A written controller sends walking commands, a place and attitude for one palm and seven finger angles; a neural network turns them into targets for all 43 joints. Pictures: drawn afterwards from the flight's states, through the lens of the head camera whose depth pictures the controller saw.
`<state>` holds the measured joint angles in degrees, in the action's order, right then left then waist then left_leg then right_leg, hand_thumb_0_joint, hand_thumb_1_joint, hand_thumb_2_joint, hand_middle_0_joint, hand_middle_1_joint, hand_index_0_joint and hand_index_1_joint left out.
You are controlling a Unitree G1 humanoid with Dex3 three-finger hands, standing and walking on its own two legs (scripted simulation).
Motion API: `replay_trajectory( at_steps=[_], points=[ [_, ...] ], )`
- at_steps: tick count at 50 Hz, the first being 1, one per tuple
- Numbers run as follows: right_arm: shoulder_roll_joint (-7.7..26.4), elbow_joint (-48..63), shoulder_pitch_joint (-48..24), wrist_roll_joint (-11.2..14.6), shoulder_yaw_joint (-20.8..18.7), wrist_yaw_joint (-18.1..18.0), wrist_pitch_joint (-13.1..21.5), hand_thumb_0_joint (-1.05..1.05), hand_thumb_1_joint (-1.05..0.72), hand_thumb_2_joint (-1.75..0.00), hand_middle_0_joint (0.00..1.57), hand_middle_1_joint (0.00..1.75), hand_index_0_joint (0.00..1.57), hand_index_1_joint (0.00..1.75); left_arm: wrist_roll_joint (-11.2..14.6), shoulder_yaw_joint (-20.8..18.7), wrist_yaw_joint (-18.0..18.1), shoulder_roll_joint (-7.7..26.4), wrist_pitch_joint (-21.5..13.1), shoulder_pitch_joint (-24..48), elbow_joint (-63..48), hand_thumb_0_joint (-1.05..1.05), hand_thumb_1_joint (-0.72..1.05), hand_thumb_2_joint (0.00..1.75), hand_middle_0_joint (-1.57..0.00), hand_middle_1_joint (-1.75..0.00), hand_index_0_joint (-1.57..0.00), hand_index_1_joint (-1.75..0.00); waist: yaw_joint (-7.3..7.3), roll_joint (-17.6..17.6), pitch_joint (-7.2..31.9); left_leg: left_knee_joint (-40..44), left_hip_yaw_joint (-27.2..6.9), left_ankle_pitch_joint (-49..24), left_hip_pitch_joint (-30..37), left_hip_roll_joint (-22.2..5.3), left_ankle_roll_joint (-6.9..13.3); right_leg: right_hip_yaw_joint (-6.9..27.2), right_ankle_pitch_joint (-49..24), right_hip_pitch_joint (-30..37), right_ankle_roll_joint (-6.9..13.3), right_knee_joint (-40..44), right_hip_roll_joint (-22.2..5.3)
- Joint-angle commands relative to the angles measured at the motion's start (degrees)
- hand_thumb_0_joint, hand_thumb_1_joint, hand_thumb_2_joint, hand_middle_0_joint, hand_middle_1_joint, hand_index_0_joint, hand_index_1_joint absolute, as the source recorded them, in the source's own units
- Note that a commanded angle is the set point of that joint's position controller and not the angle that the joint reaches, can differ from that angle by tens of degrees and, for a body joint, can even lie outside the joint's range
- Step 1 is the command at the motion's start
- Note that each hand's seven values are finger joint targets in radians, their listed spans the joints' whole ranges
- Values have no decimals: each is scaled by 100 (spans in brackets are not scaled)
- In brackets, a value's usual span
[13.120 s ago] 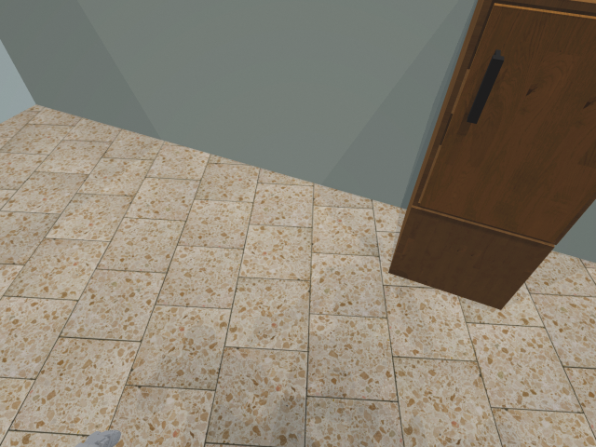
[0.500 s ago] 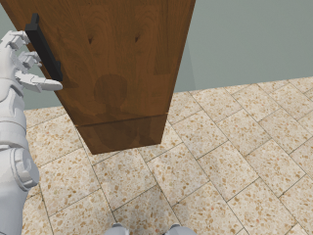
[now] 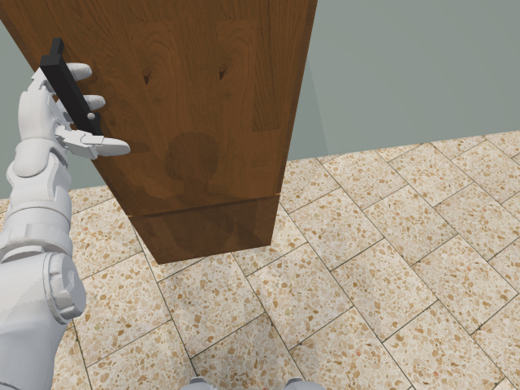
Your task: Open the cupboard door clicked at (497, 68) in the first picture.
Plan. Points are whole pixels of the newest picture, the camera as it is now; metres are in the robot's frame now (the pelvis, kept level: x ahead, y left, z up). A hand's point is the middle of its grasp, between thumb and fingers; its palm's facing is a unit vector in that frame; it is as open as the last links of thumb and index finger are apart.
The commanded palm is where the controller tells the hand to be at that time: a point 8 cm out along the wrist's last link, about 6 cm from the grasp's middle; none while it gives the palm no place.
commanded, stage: slide the fingers in behind the handle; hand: left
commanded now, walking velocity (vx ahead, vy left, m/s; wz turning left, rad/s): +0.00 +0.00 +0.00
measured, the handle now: (77, 95) +0.55 +0.25 +0.12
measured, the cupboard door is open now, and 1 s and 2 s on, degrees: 0 0 27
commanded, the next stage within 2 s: close the thumb around the handle in 0.34 s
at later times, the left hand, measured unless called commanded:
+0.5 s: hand (87, 121) +0.49 +0.22 +0.13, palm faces +0.13 -0.99 +0.00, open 14.0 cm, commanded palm +0.46 +0.27 +0.12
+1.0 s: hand (89, 114) +0.50 +0.22 +0.12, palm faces +0.12 -0.99 -0.01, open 6.4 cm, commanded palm +0.47 +0.27 +0.12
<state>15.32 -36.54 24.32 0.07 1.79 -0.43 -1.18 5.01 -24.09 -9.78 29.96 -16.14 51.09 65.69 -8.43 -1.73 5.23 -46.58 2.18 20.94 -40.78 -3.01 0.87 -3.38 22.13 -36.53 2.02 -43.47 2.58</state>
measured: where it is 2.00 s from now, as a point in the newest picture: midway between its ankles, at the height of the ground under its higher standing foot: outside the picture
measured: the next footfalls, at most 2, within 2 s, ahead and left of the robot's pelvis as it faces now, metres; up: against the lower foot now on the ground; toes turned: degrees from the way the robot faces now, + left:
none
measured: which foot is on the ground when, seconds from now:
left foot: down 0.00-1.00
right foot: down 0.00-1.00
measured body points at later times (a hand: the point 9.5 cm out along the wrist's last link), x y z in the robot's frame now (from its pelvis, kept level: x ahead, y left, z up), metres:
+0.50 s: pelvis +0.00 +0.00 +0.00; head +0.08 +0.01 +0.44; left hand +0.47 +0.27 +0.13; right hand +0.02 -0.26 -0.11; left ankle +0.01 +0.11 -0.70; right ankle -0.02 -0.10 -0.70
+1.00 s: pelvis +0.00 +0.01 +0.00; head +0.09 +0.03 +0.44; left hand +0.49 +0.27 +0.13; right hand -0.01 -0.25 -0.11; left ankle +0.01 +0.11 -0.70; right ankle -0.02 -0.10 -0.70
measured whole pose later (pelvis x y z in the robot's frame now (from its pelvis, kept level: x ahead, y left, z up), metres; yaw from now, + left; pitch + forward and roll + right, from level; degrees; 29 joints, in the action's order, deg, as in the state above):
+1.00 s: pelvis +0.00 +0.01 +0.00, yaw +0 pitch +16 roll -3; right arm 15.6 -37.8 24.8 -0.4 1.7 -0.7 -0.2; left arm 4.7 -23.8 -9.6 29.9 -18.6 52.9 66.5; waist -9.2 -1.5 5.1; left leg -47.8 2.4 21.0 -42.7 -2.5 1.8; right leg -3.1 21.8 -38.1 1.1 -44.0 2.1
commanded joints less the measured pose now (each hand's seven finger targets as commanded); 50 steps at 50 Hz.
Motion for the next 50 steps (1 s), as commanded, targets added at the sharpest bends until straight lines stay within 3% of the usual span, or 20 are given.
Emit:
replay_trajectory(
  at_steps=[1, 3, 6, 11, 14, 17, 20, 22, 23, 25, 26, 28, 30, 32, 34, 38, 42, 44, 46, 50],
  points=[
    [999, 368, 726, -10, -356, -92, 94, 0, -90, -90, 20, 30, 20, 30, 96, -216, -33, 1607, -420, 2540, -1340, 0, -50, 30, -30, -120, -30, -120, 48, -286, 2394, 342, -283, -2003, 1670, 213, 194, 330, -2628, 1023, -159, 461, 63],
    [969, 373, 668, 16, -341, -97, 98, 0, -90, -90, 20, 30, 20, 30, 108, -48, -102, 1426, -403, 2566, -1286, 0, -50, 30, -30, -120, -30, -120, -1, -328, 2173, 366, -264, -1864, 1603, 217, 197, 327, -2525, 938, -157, 499, 51],
    [961, 363, 652, 10, -351, -106, 99, 0, -90, -90, 20, 30, 20, 30, 92, -22, -97, 1389, -453, 2589, -1402, 0, -50, 30, -30, -120, -30, -120, 32, -609, 2264, 353, -306, -1977, 1858, 221, 183, 306, -2450, 791, -131, 487, 58],
    [973, 332, 625, 10, -374, -107, 112, 0, -90, -90, 20, 30, 20, 30, 177, -152, -65, 1431, -501, 2447, -1504, 0, -50, 30, -30, -120, -30, -120, 89, -489, 2419, 339, -322, -2119, 1970, 211, 166, 282, -2541, 867, -133, 471, 66],
    [966, 338, 583, 10, -358, -113, 110, 0, -90, -90, 20, 30, 20, 30, 180, -39, -78, 1303, -466, 2451, -1433, 0, -50, 30, -30, -120, -30, -120, 28, -309, 2166, 366, -312, -2020, 1835, 217, 200, 274, -2517, 848, -137, 505, 61],
    [963, 349, 551, 24, -365, -117, 98, 0, -90, -90, 20, 30, 20, 30, 155, 48, -77, 1213, -417, 2407, -1413, 0, -50, 30, -30, -120, -30, -120, 45, -408, 2165, 394, -320, -2014, 1902, 218, 174, 256, -2438, 764, -138, 514, 55],
    [999, 337, 562, 15, -354, -138, 91, 0, -90, -90, 20, 30, 20, 30, 143, -225, -50, 1576, -443, 2369, -1312, 0, -50, 30, -30, -120, -30, -120, 102, -357, 2213, 397, -325, -1916, 1784, 223, 174, 288, -2371, 865, -132, 505, 40],
    [981, 357, 547, 19, -335, -138, 101, 0, -90, -90, 20, 30, 20, 30, 156, -82, -72, 1396, -411, 2431, -1190, 0, -50, 30, -30, -120, -30, -120, 40, -212, 2036, 421, -314, -1761, 1651, 228, 187, 296, -2299, 839, -147, 541, 43],
    [984, 351, 531, 31, -331, -146, 112, 0, -90, -90, 20, 30, 20, 30, 144, -61, -90, 1416, -391, 2481, -1088, 0, -44, 32, -30, -121, -30, -121, -3, -162, 1918, 428, -296, -1589, 1557, 224, 190, 308, -2173, 788, -158, 570, 36],
    [1009, 358, 553, 18, -325, -166, 105, 0, -90, -90, 20, 30, 20, 30, 100, -212, -83, 1682, -430, 2581, -1133, 0, -33, 37, -31, -122, -31, -122, 51, -331, 2097, 422, -321, -1610, 1569, 233, 186, 327, -2149, 833, -143, 525, 19],
    [996, 355, 560, 24, -305, -172, 113, 0, -90, -90, 20, 30, 20, 30, 86, -132, -81, 1604, -407, 2642, -1020, 0, -28, 40, -32, -122, -32, -122, 0, -313, 1990, 430, -322, -1578, 1532, 234, 188, 324, -2114, 783, -144, 541, 23],
    [1008, 347, 594, 4, -324, -173, 128, 0, -90, -90, 20, 30, 20, 30, 43, -193, -84, 1735, -480, 2768, -1197, 0, -16, 44, -32, -124, -32, -124, 21, -498, 2221, 398, -359, -1700, 1690, 219, 166, 312, -2122, 751, -135, 497, 25],
    [999, 323, 616, -10, -344, -155, 152, 0, -90, -90, 20, 30, 20, 30, 78, -116, -107, 1581, -595, 2818, -1372, 0, -5, 49, -33, -125, -33, -125, 22, -726, 2517, 340, -404, -1974, 2055, 199, 135, 267, -2184, 620, -118, 450, 55],
    [991, 298, 619, -5, -348, -145, 166, 0, -90, -90, 20, 30, 20, 30, 135, -37, -150, 1401, -626, 2691, -1315, 0, 6, 54, -34, -126, -34, -126, 24, -677, 2512, 314, -425, -2044, 2146, 174, 115, 229, -2147, 538, -107, 439, 82],
    [1001, 251, 629, -1, -336, -147, 166, 0, -90, -90, 20, 30, 20, 30, 200, 174, -188, 1115, -559, 2742, -1050, 0, 17, 59, -35, -127, -35, -127, -130, -356, 2122, 353, -449, -1815, 1982, 163, 148, 193, -1953, 365, -123, 518, 98],
    [1067, 200, 664, 9, -327, -181, 164, 0, -90, -90, 20, 30, 20, 30, 110, 95, -142, 1388, -322, 2995, -759, 0, 40, 68, -36, -130, -36, -130, -162, -448, 1813, 451, -498, -1328, 1663, 162, 138, 192, -1498, 171, -126, 565, 53],
    [1061, 201, 750, -59, -335, -167, 203, 0, -90, -90, 20, 30, 20, 30, 26, -192, 25, 1730, -514, 3218, -1132, 0, 62, 78, -38, -132, -38, -132, -83, -645, 2404, 342, -550, -1767, 1987, 148, 109, 198, -1721, 245, -113, 442, 70],
    [1050, 225, 776, -73, -329, -144, 212, 0, -90, -90, 20, 30, 20, 30, 36, -171, 48, 1666, -632, 3125, -1200, 0, 73, 83, -39, -133, -39, -133, -71, -582, 2537, 295, -552, -1968, 2075, 143, 105, 182, -1869, 302, -104, 390, 95],
    [1015, 220, 745, -73, -342, -109, 220, 0, -90, -90, 20, 30, 20, 30, 15, -26, 52, 1433, -689, 3054, -1290, 0, 84, 88, -40, -134, -40, -134, -47, -930, 2645, 259, -546, -2170, 2325, 127, 55, 153, -1904, 164, -92, 353, 106],
    [1054, 250, 774, -60, -364, -87, 153, 0, -90, -90, 20, 30, 20, 30, 64, -206, 48, 1499, -521, 2467, -1006, 0, 90, 90, -40, -135, -40, -135, 66, -471, 2474, 302, -502, -2224, 2080, 109, 82, 121, -2041, 361, -107, 378, 128]
  ],
)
